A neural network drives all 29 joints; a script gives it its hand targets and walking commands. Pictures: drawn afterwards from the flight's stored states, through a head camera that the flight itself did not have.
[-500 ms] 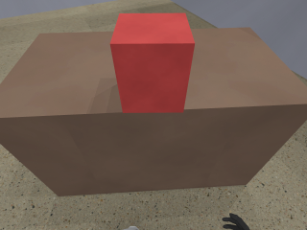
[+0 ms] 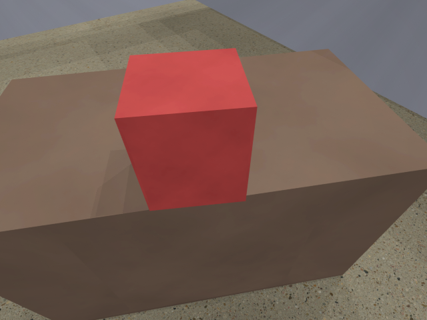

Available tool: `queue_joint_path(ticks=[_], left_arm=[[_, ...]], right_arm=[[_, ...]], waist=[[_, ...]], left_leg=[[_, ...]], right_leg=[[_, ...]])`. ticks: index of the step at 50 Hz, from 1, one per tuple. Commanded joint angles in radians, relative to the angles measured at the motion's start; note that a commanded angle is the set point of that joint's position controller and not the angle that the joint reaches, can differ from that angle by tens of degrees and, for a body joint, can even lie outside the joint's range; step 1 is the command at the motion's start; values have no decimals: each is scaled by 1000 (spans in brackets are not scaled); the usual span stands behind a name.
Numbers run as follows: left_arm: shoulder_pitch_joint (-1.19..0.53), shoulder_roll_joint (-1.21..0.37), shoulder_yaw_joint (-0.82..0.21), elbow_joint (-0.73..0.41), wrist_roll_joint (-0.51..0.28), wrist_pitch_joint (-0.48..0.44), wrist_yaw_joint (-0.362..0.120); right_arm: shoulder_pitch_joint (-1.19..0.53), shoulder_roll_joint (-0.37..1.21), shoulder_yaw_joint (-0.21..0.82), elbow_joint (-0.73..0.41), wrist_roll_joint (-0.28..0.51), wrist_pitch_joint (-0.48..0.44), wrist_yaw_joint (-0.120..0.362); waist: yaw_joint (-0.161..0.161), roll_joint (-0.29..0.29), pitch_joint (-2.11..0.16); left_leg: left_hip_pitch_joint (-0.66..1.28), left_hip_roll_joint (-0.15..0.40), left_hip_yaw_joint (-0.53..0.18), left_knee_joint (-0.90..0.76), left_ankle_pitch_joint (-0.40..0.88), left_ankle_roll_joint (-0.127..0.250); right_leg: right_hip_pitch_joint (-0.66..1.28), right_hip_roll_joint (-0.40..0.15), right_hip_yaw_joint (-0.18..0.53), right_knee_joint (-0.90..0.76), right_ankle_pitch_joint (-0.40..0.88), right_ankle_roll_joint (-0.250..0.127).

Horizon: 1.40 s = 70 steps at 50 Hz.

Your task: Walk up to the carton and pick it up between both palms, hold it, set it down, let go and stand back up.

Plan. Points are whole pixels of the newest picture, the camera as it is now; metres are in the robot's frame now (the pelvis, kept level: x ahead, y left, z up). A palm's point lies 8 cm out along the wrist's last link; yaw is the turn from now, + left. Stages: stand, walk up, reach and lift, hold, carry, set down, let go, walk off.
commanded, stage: walk up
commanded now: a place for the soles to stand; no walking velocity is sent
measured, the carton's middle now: (191, 132) +0.47 +0.04 +0.12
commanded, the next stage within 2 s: reach and lift in 1.86 s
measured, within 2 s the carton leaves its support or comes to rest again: neither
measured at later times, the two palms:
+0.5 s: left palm out of the picture +0.07 +0.23 -0.11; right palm out of the picture +0.05 -0.27 -0.12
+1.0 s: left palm out of the picture +0.03 +0.24 -0.12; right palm out of the picture +0.02 -0.27 -0.12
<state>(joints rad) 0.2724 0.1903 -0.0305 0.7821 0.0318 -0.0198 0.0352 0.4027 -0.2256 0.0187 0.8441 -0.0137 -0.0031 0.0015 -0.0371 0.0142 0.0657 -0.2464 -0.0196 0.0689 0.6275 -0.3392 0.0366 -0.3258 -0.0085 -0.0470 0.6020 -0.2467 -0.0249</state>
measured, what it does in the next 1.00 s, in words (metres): stands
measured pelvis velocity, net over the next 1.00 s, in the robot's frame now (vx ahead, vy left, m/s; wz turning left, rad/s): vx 0.02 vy -0.02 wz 0.06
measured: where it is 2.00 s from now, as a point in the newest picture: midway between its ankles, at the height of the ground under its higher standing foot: outside the picture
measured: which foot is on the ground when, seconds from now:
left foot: down 0.00-1.00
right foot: down 0.00-1.00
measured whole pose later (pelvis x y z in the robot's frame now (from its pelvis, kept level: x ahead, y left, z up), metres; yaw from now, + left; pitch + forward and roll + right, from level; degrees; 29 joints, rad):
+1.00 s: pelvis +0.02 -0.02 +0.01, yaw +4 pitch -1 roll +0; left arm 0.26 0.26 -0.05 1.02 0.01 -0.01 0.03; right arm 0.34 -0.24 0.06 1.07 -0.01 -0.01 -0.02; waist 0.00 0.01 0.02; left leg -0.18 -0.01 -0.01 0.47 -0.27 0.01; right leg -0.24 0.00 -0.11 0.44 -0.18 -0.05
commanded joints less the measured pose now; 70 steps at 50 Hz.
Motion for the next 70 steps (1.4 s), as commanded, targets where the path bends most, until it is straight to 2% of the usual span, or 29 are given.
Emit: queue_joint_path(ticks=[1, 3, 5, 8, 11, 17, 25, 31, 40, 41, 44, 55, 56, 59, 70], left_arm=[[-12, 179, 31, -10, -46, 1, -3], [-25, 144, 9, 6, -40, -1, -12], [-5, 129, 0, 29, -31, -8, -15], [-6, 141, 2, 53, -29, -18, -16], [-27, 148, 2, 71, -31, -18, -15], [-37, 164, -1, 111, -33, -13, -13], [-24, 178, -3, 159, -34, -9, -11], [-9, 180, -3, 187, -33, -5, -9], [12, 176, -6, 218, -30, -1, -6], [19, 187, 2, 206, -16, -2, -6], [13, 194, 8, 207, -20, 3, -3], [15, 171, -2, 205, -15, 0, -5], [37, 161, -2, 212, -21, 0, -6], [37, 168, -1, 213, -20, 2, -7], [41, 168, -1, 213, -16, 1, -4]], right_arm=[[89, -75, 9, -18, -12, 10, -17], [61, -109, 6, -4, -2, -2, -15], [48, -115, 8, 25, 9, -13, -12], [8, -107, 11, 39, 6, -22, -15], [-22, -101, 13, 55, 6, -19, -16], [-49, -110, 17, 100, 9, -13, -17], [-63, -123, 23, 156, 11, -13, -19], [-57, -123, 27, 189, 12, -15, -21], [-39, -118, 31, 218, 13, -16, -25], [-21, -127, 24, 216, 11, -15, -23], [-23, -120, 22, 210, 6, -14, -24], [-8, -128, 12, 192, 14, -21, -27], [-5, -124, 16, 198, 11, -20, -27], [-4, -121, 15, 195, 11, -17, -29], [-14, -130, 7, 175, 13, -20, -33]], waist=[[-8, -115, -21], [0, -106, 1], [16, -56, -25], [26, -24, -77], [26, -18, -65], [27, -17, -43], [33, -23, -15], [36, -26, -6], [40, -18, 3], [39, -24, -8], [37, -31, 19], [45, 12, -11], [49, 17, -9], [45, 5, 6], [40, 3, -38]], left_leg=[[30, 73, -116, -91, 13, -4], [30, 104, -150, -166, 108, 9], [14, 119, -159, -183, 190, 11], [32, 121, -151, -186, 253, 10], [44, 119, -147, -197, 248, 9], [49, 117, -150, -225, 195, 5], [29, 111, -152, -251, 122, 2], [9, 107, -152, -257, 90, -1], [-20, 106, -157, -262, 71, 1], [-47, 86, -152, -242, 29, 5], [-56, 82, -156, -241, 18, 5], [-65, 106, -213, -251, 162, 25], [-66, 104, -211, -244, 137, 18], [-74, 99, -214, -238, 130, 14], [-39, 98, -228, -187, 304, 12]], right_leg=[[-29, -249, 273, -237, 103, -130], [-24, -169, 185, -218, 88, -65], [61, -138, 145, -169, 170, -46], [133, -142, 134, -148, 284, -52], [128, -144, 129, -168, 280, -51], [123, -141, 129, -223, 206, -43], [116, -139, 145, -295, 37, -30], [117, -138, 150, -317, -24, -26], [121, -132, 142, -308, -43, -26], [147, -137, 146, -314, -95, -32], [110, -152, 159, -329, -150, -41], [169, -117, 75, -220, 18, -41], [167, -122, 71, -222, 4, -40], [157, -128, 68, -224, -6, -41], [195, -140, 30, -182, 141, -47]])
